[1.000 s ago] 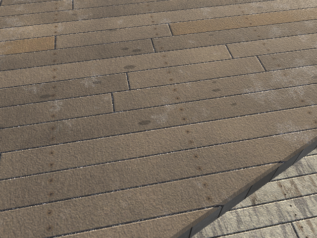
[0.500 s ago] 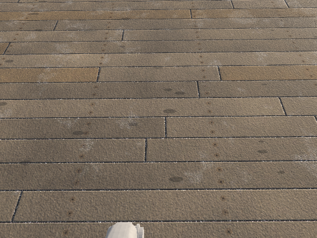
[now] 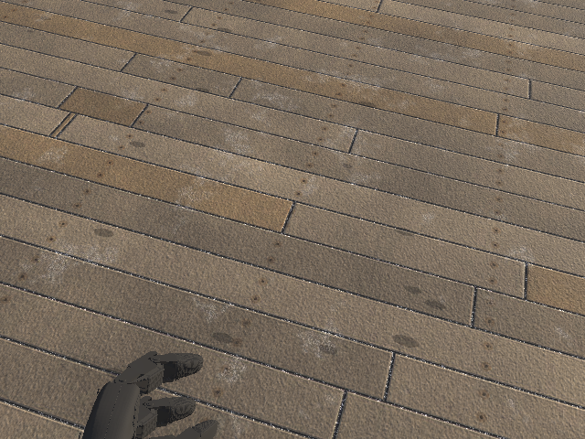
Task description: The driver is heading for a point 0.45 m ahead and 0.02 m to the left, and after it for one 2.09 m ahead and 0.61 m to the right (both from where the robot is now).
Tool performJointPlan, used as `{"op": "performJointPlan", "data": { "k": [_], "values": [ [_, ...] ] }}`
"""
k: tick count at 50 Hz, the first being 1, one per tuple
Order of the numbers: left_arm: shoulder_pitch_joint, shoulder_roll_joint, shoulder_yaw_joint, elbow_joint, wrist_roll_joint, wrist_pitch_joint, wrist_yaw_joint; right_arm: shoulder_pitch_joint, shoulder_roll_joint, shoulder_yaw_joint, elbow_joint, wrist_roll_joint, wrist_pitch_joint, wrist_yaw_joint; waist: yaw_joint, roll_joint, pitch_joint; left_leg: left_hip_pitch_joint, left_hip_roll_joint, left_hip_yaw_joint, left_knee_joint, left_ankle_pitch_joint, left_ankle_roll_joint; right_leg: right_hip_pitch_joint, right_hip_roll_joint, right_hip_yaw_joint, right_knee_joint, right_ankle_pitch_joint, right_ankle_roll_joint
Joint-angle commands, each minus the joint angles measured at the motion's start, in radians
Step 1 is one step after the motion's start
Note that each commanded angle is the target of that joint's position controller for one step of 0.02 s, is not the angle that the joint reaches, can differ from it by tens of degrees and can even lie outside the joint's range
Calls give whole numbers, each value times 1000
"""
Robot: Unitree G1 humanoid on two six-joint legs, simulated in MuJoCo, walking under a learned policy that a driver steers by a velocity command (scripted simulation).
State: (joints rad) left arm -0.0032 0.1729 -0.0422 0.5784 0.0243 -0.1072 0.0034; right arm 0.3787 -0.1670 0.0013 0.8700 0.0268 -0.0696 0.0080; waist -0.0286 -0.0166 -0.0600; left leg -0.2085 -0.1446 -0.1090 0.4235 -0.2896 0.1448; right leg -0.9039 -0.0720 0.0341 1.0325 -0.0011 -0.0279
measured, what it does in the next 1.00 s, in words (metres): walks ahead: right foot, then left foot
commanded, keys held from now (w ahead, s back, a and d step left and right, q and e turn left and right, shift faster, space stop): w+q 0.16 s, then q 0.04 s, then no key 0.20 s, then e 0.60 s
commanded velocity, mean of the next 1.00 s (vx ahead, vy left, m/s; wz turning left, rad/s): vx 0.20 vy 0.00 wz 0.02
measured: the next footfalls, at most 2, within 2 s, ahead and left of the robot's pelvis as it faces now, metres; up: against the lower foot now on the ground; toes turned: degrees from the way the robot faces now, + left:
right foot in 0.18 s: +0.31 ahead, -0.11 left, +0.00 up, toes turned +12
left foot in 0.60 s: +0.35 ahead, +0.14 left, +0.00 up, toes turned +7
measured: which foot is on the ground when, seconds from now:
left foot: down 0.00-0.18, up 0.20-0.58, down 0.60-0.96, up 0.98-1.00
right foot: up 0.00-0.16, down 0.18-0.62, up 0.64-0.92, down 0.94-1.00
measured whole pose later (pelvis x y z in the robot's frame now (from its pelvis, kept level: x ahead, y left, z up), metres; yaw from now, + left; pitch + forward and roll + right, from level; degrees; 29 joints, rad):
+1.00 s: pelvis +0.28 -0.04 -0.02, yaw -3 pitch +2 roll +1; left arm 0.22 0.28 0.07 0.63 0.02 0.04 -0.02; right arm 0.14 -0.29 -0.09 0.69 0.00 0.01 -0.04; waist 0.01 0.04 0.00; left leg -0.45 0.11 0.05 0.83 -0.46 -0.05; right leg -0.39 0.00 -0.02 0.68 -0.34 -0.04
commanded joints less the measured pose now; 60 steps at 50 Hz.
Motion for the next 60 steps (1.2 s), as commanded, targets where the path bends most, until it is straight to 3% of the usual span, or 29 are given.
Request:
{"op": "performJointPlan", "data": {
  "k": [1, 6, 8, 9, 10, 11, 12, 14, 16, 18, 22, 27, 30, 31, 32, 33, 34, 35, 38, 41, 44, 46, 47, 48, 49, 50, 52, 53, 60],
  "values": [
    [-197, 66, 26, -94, -43, -4, -9, 92, -165, -50, -55, 3, 1, -41, -57, 117, 8, 104, 161, -203, -169, 482, 4, 143, 104, -78, -394, 28, 53],
    [-142, 163, 80, -56, -46, -27, -39, 66, -182, -70, -90, 4, 35, -51, -18, 160, -12, 277, 219, -282, -16, 644, -19, 372, 141, -12, -626, 16, 4],
    [71, 208, 109, 0, -39, -38, -25, -36, -194, -76, -136, -11, 37, -37, 92, 168, -111, 199, 190, -260, 205, 780, -28, 678, 90, 21, -659, 17, -60],
    [258, 254, 122, 27, -8, -37, -11, -111, -176, -68, -192, -30, 27, -23, 173, 124, -255, 19, 150, -240, 439, 628, -41, 998, -52, 124, -565, 76, -136],
    [329, 287, 130, 36, 22, -28, 5, 19, -82, -47, -216, -32, 17, -16, 105, -146, -368, -391, -13, -124, 779, -104, -121, 1406, -325, 489, -529, 301, -303],
    [305, 241, 126, 28, 5, -20, 8, 130, -162, -48, -202, -12, 11, -16, 79, -291, -444, -481, 33, -122, 997, -328, -138, 1375, -427, 742, -592, 199, -388],
    [215, 156, 109, -8, -1, -9, 22, 61, -230, -70, -197, -3, 19, -17, 83, -164, -285, -511, 89, -121, 1064, -240, -160, 1206, -368, 610, -634, 163, -341],
    [162, 137, 91, 8, -8, 3, 18, -89, -231, -75, -243, -25, 24, -21, 53, 33, -67, -488, 126, -54, 1024, -168, -183, 895, -243, 335, -668, 347, -263],
    [165, 138, 88, 45, -5, -2, 4, -85, -177, -66, -256, -12, 25, -21, 11, -5, -5, -442, 155, -31, 931, -152, -181, 752, -164, 209, -728, 412, -240],
    [154, 149, 92, 79, -6, -6, -5, -56, -124, -49, -248, -11, 27, -26, -20, -44, -11, -394, 171, 6, 781, -120, -191, 684, -136, 131, -750, 507, -241],
    [148, 200, 106, 113, -21, 16, -11, -145, -103, -33, -260, -33, 27, -30, -1, -71, -71, -222, 195, 63, 449, 91, -199, 624, -86, 46, -754, 544, -223],
    [228, 263, 125, 133, -40, 51, -13, -289, -166, -54, -301, -24, 30, -36, 51, -89, -42, -180, 141, 56, 206, 129, -191, 695, -105, 150, -683, 267, -208],
    [248, 220, 116, 123, -53, 64, -3, -248, -210, -78, -302, -35, 19, -42, 22, -87, -44, 20, 189, 19, -27, 322, -122, 629, -48, 205, -571, 33, -116],
    [250, 163, 100, 99, -33, 57, -3, -195, -260, -90, -313, -55, 22, -54, 17, 24, -112, 177, 361, -95, 37, 625, -53, 517, 10, 153, -427, -176, -61],
    [350, 118, 86, 93, -29, 52, -6, -190, -284, -101, -308, -54, 43, -58, 54, 255, -165, 318, 545, -236, 57, 774, 93, 313, 109, 25, -270, -565, 0],
    [294, 187, 104, 82, -39, 59, -5, -131, -241, -101, -295, -46, 51, -54, -18, 302, -170, 289, 590, -310, -3, 721, 176, 229, 103, -16, -60, -692, 50],
    [276, 236, 127, 81, -44, 74, -3, -133, -219, -95, -294, -45, 50, -53, -21, 224, -139, 247, 559, -275, -22, 628, 169, 198, 84, 5, 96, -661, 73],
    [292, 232, 135, 95, -43, 98, 5, -196, -206, -92, -302, -39, 49, -53, 12, 171, -105, 173, 517, -210, -35, 542, 131, 203, 61, 18, 166, -604, 89],
    [319, 182, 133, 86, -36, 154, 21, -339, -198, -93, -312, -39, 48, -47, 77, 173, -26, -64, 435, -33, -92, 410, 70, 323, 39, -15, 147, -460, 114],
    [259, 144, 117, 44, -32, 158, 4, -341, -210, -102, -295, -35, 52, -49, 56, 191, -37, -90, 409, 66, -80, 366, 53, 436, 19, -51, -73, -371, 94],
    [238, 172, 123, 11, -34, 152, -23, -286, -248, -117, -267, -23, 55, -52, 31, 202, -69, -33, 461, 52, -37, 363, 58, 507, 29, -81, -232, -345, 62],
    [297, 178, 134, 24, -31, 151, -32, -287, -250, -118, -255, -5, 58, -52, 64, 179, -69, -67, 446, 84, 38, 265, 7, 623, 71, -124, -409, -231, 20],
    [321, 196, 145, 30, -25, 149, -27, -247, -223, -114, -235, -5, 61, -50, 65, 130, -50, -124, 410, 128, 117, 136, -52, 691, 90, -105, -490, -167, -9],
    [323, 284, 168, 13, -16, 144, -13, -201, -171, -104, -229, -27, 66, -46, 35, -105, -13, -289, 311, 244, 362, -76, -153, 775, -63, 139, -608, 53, -75],
    [318, 399, 189, -28, 9, 137, -8, -293, -165, -93, -305, -45, 63, -53, 68, -383, 19, -542, 152, 213, 607, -380, -216, 781, -318, 525, -712, 187, -286],
    [352, 353, 175, -29, 26, 118, -12, -376, -210, -110, -311, -40, 59, -57, 129, -243, -32, -552, 160, 64, 767, -383, -203, 765, -309, 534, -732, 98, -330],
    [240, 301, 160, -41, -5, 102, 1, -321, -211, -119, -271, -32, 65, -66, 55, -122, -12, -544, 187, 29, 800, -205, -186, 727, -201, 378, -693, -40, -214],
    [183, 270, 148, -54, -27, 105, 9, -308, -221, -123, -262, -42, 70, -73, 36, -112, -9, -534, 191, 27, 781, -141, -194, 708, -171, 337, -684, -33, -180],
    [205, 264, 149, -66, -25, 123, 37, -307, -159, -95, -256, -33, 53, -59, 47, -115, -65, -423, 135, 37, 527, -42, -222, 740, -109, 324, -645, 27, -184]
  ]
}}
